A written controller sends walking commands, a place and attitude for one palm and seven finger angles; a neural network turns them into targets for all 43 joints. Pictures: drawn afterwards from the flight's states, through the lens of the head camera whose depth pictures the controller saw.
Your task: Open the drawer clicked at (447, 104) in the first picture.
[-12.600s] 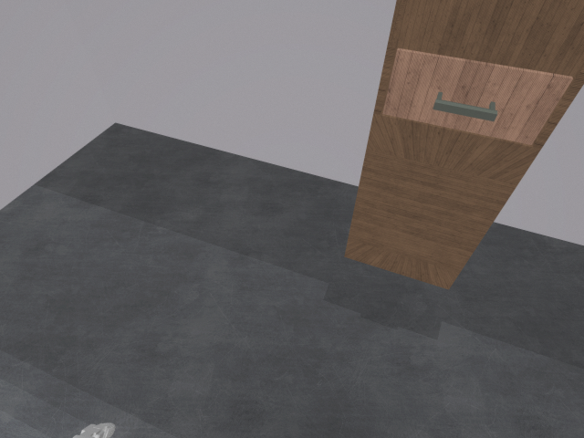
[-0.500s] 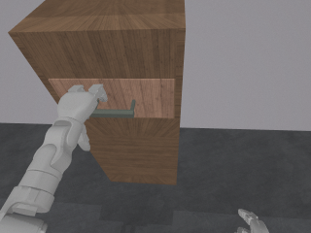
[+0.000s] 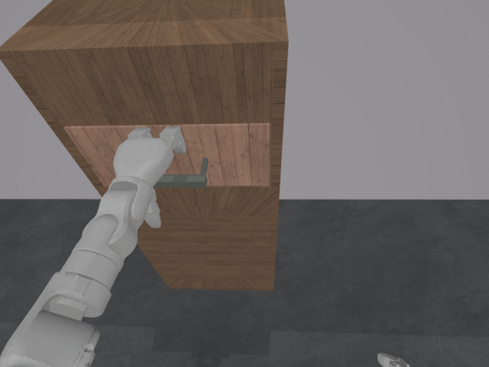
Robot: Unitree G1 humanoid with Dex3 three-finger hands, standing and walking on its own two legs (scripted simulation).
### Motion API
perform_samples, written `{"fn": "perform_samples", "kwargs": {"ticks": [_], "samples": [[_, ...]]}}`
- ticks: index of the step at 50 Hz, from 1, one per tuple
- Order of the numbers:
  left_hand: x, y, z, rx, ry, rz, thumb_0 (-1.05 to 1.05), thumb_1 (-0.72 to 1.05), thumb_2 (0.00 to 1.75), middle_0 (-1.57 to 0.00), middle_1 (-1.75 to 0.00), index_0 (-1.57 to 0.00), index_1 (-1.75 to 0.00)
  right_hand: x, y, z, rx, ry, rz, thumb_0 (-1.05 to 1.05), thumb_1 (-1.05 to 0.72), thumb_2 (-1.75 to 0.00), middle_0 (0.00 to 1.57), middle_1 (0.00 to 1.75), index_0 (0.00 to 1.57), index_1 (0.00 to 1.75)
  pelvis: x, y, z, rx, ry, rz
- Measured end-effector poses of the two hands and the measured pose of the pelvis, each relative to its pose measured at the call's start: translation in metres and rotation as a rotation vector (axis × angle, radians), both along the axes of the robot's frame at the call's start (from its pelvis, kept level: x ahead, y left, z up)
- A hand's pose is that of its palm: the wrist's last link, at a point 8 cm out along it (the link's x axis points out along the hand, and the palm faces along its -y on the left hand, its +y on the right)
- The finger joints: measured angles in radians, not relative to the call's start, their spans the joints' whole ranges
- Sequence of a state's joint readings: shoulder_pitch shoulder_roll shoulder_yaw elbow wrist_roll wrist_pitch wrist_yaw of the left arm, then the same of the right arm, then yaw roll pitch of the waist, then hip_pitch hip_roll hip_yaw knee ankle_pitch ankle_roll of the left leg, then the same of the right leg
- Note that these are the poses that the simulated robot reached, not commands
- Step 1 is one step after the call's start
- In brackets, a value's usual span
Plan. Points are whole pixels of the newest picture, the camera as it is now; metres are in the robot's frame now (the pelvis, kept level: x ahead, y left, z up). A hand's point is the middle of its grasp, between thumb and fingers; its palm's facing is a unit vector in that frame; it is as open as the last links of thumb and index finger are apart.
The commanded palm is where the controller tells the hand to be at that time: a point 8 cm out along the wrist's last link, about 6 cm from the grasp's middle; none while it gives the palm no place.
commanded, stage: move the hooked fingers above the handle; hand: left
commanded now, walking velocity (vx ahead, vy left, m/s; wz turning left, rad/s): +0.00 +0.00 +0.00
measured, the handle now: (172, 172) +0.46 +0.18 +0.03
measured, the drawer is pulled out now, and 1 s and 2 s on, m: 0.00 0.00 0.00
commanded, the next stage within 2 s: lower the fingers behind the handle in 0.68 s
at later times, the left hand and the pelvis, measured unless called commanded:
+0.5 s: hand (155, 176) +0.41 +0.18 +0.08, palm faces +0.02 -0.04 -1.00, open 13.8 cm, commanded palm +0.39 +0.20 +0.15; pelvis +0.00 -0.01 +0.00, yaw +0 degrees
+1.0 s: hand (152, 183) +0.40 +0.19 +0.08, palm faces +0.01 -0.04 -1.00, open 13.8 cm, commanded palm +0.38 +0.19 +0.13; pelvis +0.00 -0.01 +0.00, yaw +0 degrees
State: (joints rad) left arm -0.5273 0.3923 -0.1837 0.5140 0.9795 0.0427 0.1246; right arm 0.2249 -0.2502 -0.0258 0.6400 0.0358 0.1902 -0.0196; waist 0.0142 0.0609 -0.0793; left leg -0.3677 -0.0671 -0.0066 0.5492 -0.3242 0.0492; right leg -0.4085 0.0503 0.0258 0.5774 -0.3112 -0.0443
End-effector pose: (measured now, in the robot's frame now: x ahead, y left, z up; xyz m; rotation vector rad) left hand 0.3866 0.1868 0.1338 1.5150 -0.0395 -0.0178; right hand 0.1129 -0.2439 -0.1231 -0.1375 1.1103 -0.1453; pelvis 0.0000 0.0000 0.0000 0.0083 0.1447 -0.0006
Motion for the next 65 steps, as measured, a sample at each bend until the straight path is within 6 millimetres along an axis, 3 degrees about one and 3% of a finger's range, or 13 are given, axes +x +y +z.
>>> {"fn": "perform_samples", "kwargs": {"ticks": [14, 22, 32, 36, 42, 52, 65], "samples": [[0.008, 0.004, 0.007, 0.012, 0.001, 0.031, 0.0, -0.49, 0.3, -0.32, -1.2, -0.32, -1.2, -0.009, -0.005, 0.0, -0.004, 0.007, -0.021, 0.01, -0.91, -0.9, 0.2, 0.3, 0.2, 0.3, 0.0, -0.002, 0.001, 0.001, 0.0, -0.005], [0.001, -0.001, 0.0, 0.011, 0.016, 0.001, 0.0, -0.49, 0.3, -0.32, -1.2, -0.32, -1.2, -0.002, -0.009, 0.003, -0.017, -0.009, -0.011, 0.01, -0.91, -0.9, 0.2, 0.3, 0.2, 0.3, -0.001, -0.005, 0.001, 0.003, -0.006, -0.003], [0.002, 0.012, 0.008, 0.023, 0.006, 0.056, 0.0, -0.49, 0.3, -0.32, -1.2, -0.32, -1.2, 0.007, -0.01, 0.005, -0.017, -0.035, -0.002, 0.01, -0.91, -0.9, 0.2, 0.3, 0.2, 0.3, -0.001, -0.008, 0.001, 0.003, -0.007, 0.002], [-0.001, 0.008, 0.009, 0.016, 0.017, 0.034, 0.0, -0.49, 0.3, -0.32, -1.2, -0.32, -1.2, 0.009, -0.01, 0.005, -0.015, -0.038, 0.004, 0.01, -0.91, -0.9, 0.2, 0.3, 0.2, 0.3, -0.001, -0.008, 0.001, 0.003, -0.008, 0.006], [-0.006, -0.004, 0.006, 0.0, 0.003, -0.021, 0.0, -0.49, 0.3, -0.32, -1.2, -0.32, -1.2, 0.011, -0.009, 0.005, -0.013, -0.04, 0.009, 0.01, -0.91, -0.9, 0.2, 0.3, 0.2, 0.3, -0.001, -0.008, 0.001, 0.004, -0.009, 0.001], [-0.01, 0.008, -0.008, 0.015, 0.017, 0.037, 0.0, -0.49, 0.3, -0.32, -1.2, -0.32, -1.2, 0.005, -0.007, 0.002, -0.005, -0.034, 0.001, 0.01, -0.91, -0.9, 0.2, 0.3, 0.2, 0.3, -0.004, -0.008, -0.001, 0.004, 0.002, -0.003], [-0.006, 0.002, -0.026, 0.011, 0.014, 0.003, 0.0, -0.49, 0.3, -0.32, -1.2, -0.32, -1.2, -0.013, -0.013, -0.002, -0.031, -0.002, -0.024, 0.01, -0.91, -0.9, 0.2, 0.3, 0.2, 0.3, -0.008, -0.007, -0.004, 0.002, 0.023, -0.001]]}}
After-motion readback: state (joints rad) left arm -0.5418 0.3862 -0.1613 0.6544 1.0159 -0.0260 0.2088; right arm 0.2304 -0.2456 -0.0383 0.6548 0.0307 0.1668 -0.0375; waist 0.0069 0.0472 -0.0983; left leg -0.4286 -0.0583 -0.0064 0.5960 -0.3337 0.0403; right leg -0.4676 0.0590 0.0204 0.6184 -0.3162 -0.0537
